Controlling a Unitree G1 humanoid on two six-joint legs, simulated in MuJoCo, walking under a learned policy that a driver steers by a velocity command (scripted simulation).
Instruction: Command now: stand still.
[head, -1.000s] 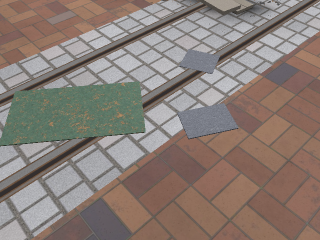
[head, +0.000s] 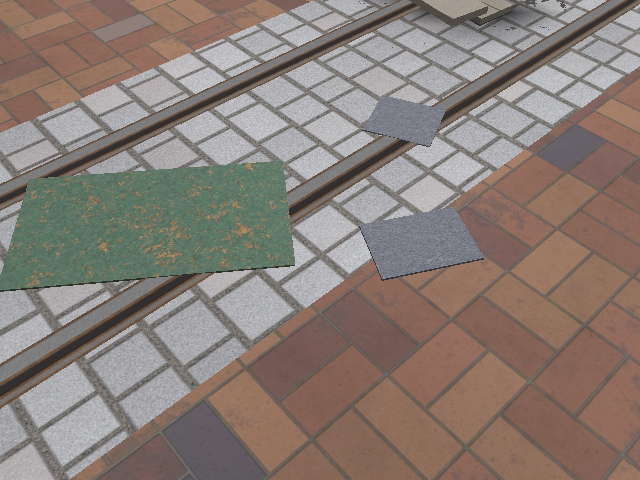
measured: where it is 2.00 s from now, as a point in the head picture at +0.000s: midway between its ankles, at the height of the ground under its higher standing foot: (346, 318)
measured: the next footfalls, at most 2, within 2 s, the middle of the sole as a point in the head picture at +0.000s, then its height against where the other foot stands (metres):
right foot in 0.54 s outside the picture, level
left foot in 1.04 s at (319, 470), level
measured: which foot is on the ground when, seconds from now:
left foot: down 0.00-0.56, up 0.58-1.00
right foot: down 0.00-0.26, up 0.28-0.52, down 0.54-1.00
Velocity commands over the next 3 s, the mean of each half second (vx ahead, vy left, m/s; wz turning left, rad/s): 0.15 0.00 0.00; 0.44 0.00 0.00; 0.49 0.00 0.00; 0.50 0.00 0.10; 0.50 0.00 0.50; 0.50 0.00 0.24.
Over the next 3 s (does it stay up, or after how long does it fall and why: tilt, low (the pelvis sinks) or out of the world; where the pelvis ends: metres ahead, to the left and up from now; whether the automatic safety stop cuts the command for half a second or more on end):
stays up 1.44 0.05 0.00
